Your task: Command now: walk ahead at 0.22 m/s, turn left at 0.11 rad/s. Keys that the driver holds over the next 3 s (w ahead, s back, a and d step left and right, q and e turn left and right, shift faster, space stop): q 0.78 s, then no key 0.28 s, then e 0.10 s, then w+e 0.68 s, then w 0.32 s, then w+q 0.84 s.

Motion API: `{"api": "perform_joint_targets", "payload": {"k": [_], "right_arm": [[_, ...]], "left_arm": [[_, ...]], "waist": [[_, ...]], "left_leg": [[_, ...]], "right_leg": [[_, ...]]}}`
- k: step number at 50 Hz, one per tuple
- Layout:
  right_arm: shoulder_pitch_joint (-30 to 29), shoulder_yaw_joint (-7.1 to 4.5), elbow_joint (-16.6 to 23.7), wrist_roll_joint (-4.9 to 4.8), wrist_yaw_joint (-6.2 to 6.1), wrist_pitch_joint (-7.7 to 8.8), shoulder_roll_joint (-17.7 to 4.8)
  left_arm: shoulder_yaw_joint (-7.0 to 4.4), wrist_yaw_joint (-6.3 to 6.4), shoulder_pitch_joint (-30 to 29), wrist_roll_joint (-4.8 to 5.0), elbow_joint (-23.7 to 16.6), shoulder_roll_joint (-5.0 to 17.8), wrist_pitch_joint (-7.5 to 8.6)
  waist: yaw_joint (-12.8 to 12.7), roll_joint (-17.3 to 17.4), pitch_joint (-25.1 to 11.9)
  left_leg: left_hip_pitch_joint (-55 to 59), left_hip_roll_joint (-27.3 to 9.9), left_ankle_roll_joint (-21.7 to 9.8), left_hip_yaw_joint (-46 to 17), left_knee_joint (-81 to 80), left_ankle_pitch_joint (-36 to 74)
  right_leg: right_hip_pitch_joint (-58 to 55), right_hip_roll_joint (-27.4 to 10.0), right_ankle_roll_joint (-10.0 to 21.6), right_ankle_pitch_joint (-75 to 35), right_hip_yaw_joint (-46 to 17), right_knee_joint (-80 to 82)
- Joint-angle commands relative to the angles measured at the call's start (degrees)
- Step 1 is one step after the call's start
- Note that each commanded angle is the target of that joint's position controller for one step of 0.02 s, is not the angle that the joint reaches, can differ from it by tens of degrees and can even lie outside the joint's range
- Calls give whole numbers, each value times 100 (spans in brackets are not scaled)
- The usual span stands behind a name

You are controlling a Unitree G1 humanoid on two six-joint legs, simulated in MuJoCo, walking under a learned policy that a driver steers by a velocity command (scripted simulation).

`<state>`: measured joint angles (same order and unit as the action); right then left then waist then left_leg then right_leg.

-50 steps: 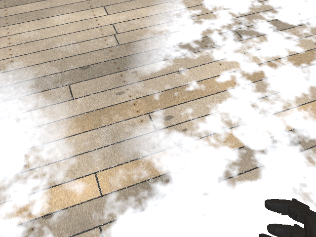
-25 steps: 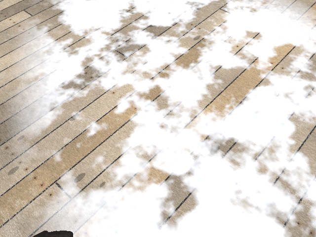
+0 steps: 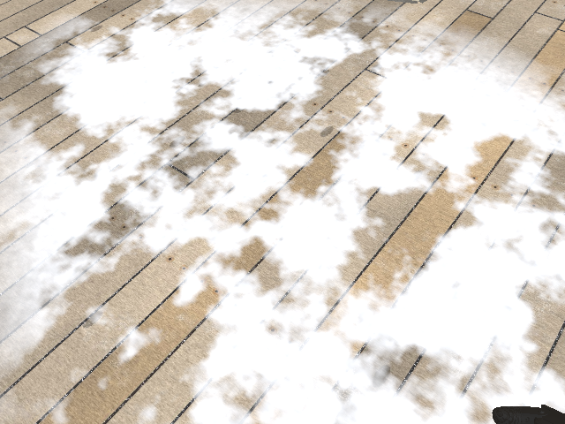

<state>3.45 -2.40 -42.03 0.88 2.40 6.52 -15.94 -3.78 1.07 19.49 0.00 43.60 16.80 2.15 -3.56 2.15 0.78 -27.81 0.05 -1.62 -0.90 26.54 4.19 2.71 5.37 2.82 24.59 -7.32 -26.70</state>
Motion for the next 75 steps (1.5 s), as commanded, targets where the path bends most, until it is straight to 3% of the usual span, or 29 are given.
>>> {"api": "perform_joint_targets", "payload": {"k": [1,2,3,5,7,11,21,22,23,24,25,28,34,40,42,43,44,45,46,49,55,58,60,64,67,70,71,73,75], "right_arm": [[1089,-331,130,150,-14,85,-1305],[1234,-276,7,49,1,-15,-1044],[1126,-229,95,-157,25,-104,-881],[615,-206,269,-139,-24,-271,-840],[426,-267,320,-86,-111,-369,-981],[462,-347,392,-80,-250,-531,-1035],[406,-407,533,-232,-395,-871,-1000],[564,-348,538,-228,-401,-877,-814],[715,-292,663,-212,-382,-842,-563],[734,-393,666,-177,-371,-770,-896],[894,-507,554,-167,-355,-765,-1193],[1091,-498,350,-184,-398,-958,-947],[405,-328,837,-231,-275,-963,-591],[522,-365,965,-209,-143,-1035,-673],[956,-405,805,-168,-149,-1026,-690],[1134,-485,796,-167,-211,-1012,-1011],[1023,-575,941,-88,-293,-994,-1628],[1186,-470,943,99,-252,-874,-1264],[980,-390,875,118,-235,-776,-1107],[284,-264,822,-74,-290,-700,-810],[235,-107,549,17,-320,-656,-451],[242,-137,340,37,-286,-649,-638],[250,-176,270,-51,-312,-668,-781],[262,-251,322,-116,-379,-578,-826],[117,-259,455,-227,-353,-406,-642],[-394,-196,721,-206,-229,-121,-256],[-698,-214,771,-143,-155,-1,-462],[-583,-258,741,-254,-90,101,-545],[-669,-234,691,-207,0,122,-561]], "left_arm": [[-49,37,447,-147,-353,426,83],[17,6,1039,-91,-226,320,82],[-69,-16,766,-40,-253,795,42],[-121,32,-336,-6,-498,847,-105],[-128,112,-395,-21,-601,750,-215],[-69,194,-355,-61,-532,428,-205],[-144,40,-590,31,-596,506,-12],[-222,61,-473,-31,-604,789,0],[-338,93,-630,-202,-666,1324,-66],[-327,74,-761,-362,-731,1183,-74],[-227,94,-996,-307,-849,875,-57],[-125,134,-1341,-64,-893,578,-73],[-250,172,-951,-90,-752,855,-228],[-357,39,-1073,87,-656,1097,-229],[-302,23,-1014,197,-520,942,-211],[-218,-10,-745,69,-436,665,-181],[-41,-53,-837,-240,-720,265,-150],[-166,19,-1319,-130,-740,641,-163],[-228,40,-1350,16,-683,810,-208],[-265,125,-1042,-33,-417,764,-322],[-62,52,-967,-5,-272,336,-317],[-82,22,-952,52,-250,533,-324],[-65,20,-809,37,-206,559,-306],[-146,15,-471,156,-88,706,-187],[-129,-43,-285,149,-95,590,20],[-247,-84,245,164,-102,1082,160],[-234,-86,646,159,-97,990,193],[-279,-74,765,165,-110,1086,217],[-234,-31,536,219,-227,917,119]], "waist": [[391,456,-1619],[299,1479,-2225],[411,833,-2018],[529,-86,-892],[316,180,-561],[270,408,-863],[207,651,-605],[232,324,-695],[496,-1169,-568],[414,-1710,-538],[496,-1257,-504],[525,-868,-274],[116,-1212,-455],[209,-1319,-509],[467,-1057,-555],[410,-210,-745],[267,1649,-768],[776,998,-1006],[641,670,-766],[330,562,-449],[390,530,-528],[419,548,-294],[330,392,-222],[362,-35,383],[356,-600,525],[185,-1616,519],[-151,-1620,432],[-73,-1307,126],[-43,-875,42]], "left_leg": [[3316,-1271,-1072,-1470,354,3467],[4223,-2150,-1985,-3094,34,3502],[3919,-1988,-1850,-3357,-262,2048],[2659,-1552,-1424,-2612,-654,382],[1713,-1318,-1368,-2398,-865,-27],[1333,-925,-1218,-1973,-931,25],[970,-476,-694,-2607,-526,-1600],[587,-218,-425,-2367,-56,-2138],[-392,579,-66,-1317,1067,-3293],[-657,677,191,-754,2549,-3919],[-634,434,328,-810,3389,-3688],[-856,289,640,-614,4257,-2961],[-538,-85,824,-64,2807,-2741],[682,-30,419,394,1053,-2407],[1730,150,56,424,-381,-1226],[2760,-423,-194,-444,-599,180],[3317,-1985,-1170,-2285,-431,2226],[2755,-2285,-1864,-2382,-552,1896],[2453,-1952,-1688,-1876,-629,1396],[1991,-1309,-1141,-1190,-708,806],[1947,-1132,-1077,-891,-747,140],[1720,-1211,-1093,-1010,-768,-493],[1502,-1091,-900,-1041,-928,-2453],[1178,-860,-595,-876,-750,-4671],[1382,-673,-482,-437,15,-4292],[-252,399,-110,239,1540,-3320],[-1036,339,-85,-67,2049,-3880],[-1810,73,-130,-389,2410,-3772],[-1502,40,-39,-244,1652,-3259]], "right_leg": [[1390,-431,-122,-2404,37,-2783],[2488,0,-515,1047,200,-4204],[2843,-239,-566,1221,-99,-4612],[3320,-448,-598,708,133,-4668],[2985,-649,-596,379,105,-3944],[2314,-453,-678,-25,285,-2563],[1041,-342,-451,-1381,279,288],[469,-997,-214,-1528,-156,638],[194,-2161,495,-2025,-1459,898],[558,-2836,1126,-2665,-2199,1079],[672,-2744,1163,-2872,-1861,972],[586,-2053,751,-3118,-647,724],[-4,-2101,944,-3531,37,677],[285,-2300,835,-3604,344,399],[742,-2063,409,-3168,644,-149],[1577,-1682,-104,-2024,1117,-1002],[3139,-907,-689,1078,1481,-2448],[3192,-859,-751,1495,709,-3418],[3137,-929,-703,1189,554,-3764],[2892,-933,-774,124,492,-3644],[1801,-994,-786,-394,535,-1684],[1354,-891,-697,-536,690,-930],[984,-722,-492,-1050,910,-245],[1771,-797,320,516,562,-469],[2275,-1164,686,1188,-387,163],[684,-1904,1303,1323,-2756,1409],[-201,-2086,1392,-162,-2859,1324],[-1036,-2275,1484,-651,-3161,1205],[-994,-1914,1187,-1348,-2369,1084]]}}
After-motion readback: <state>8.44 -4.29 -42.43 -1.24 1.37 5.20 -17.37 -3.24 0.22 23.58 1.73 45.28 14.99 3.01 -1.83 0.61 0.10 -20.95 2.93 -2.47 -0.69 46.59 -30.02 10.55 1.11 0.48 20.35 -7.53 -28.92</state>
